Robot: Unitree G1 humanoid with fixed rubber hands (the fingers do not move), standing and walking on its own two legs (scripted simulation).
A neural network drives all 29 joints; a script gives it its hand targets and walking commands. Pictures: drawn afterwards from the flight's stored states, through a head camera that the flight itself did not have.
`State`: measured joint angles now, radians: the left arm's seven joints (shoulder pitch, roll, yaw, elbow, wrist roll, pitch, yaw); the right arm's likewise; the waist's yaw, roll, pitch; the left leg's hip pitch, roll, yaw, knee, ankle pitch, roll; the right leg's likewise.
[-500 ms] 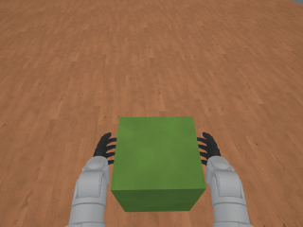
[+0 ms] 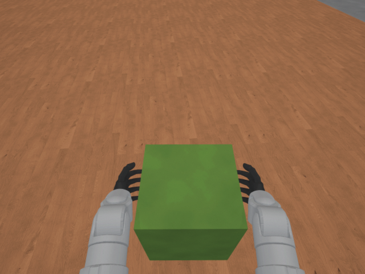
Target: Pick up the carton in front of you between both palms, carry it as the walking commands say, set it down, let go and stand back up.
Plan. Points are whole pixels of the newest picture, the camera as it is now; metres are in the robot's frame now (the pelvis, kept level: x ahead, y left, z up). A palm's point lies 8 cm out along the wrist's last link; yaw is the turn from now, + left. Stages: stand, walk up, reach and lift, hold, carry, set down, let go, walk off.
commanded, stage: carry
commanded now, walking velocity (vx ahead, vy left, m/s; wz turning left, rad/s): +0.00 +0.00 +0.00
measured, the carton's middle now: (188, 205) +0.31 +0.00 -0.04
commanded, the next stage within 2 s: hold in 1.44 s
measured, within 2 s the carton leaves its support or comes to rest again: neither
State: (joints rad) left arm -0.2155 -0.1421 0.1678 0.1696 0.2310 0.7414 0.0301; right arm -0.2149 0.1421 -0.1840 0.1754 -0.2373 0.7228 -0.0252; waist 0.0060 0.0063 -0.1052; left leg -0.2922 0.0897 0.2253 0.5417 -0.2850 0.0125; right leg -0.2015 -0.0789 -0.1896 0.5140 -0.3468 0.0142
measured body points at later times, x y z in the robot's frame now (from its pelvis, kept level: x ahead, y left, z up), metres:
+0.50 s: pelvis -0.03 +0.00 +0.00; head -0.04 +0.00 +0.45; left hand +0.27 +0.15 +0.03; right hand +0.28 -0.15 +0.03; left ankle +0.00 +0.10 -0.73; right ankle -0.05 -0.11 -0.73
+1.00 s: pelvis -0.03 -0.01 +0.00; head -0.05 -0.01 +0.45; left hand +0.27 +0.15 +0.03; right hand +0.27 -0.16 +0.03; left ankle +0.00 +0.10 -0.73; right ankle -0.05 -0.11 -0.73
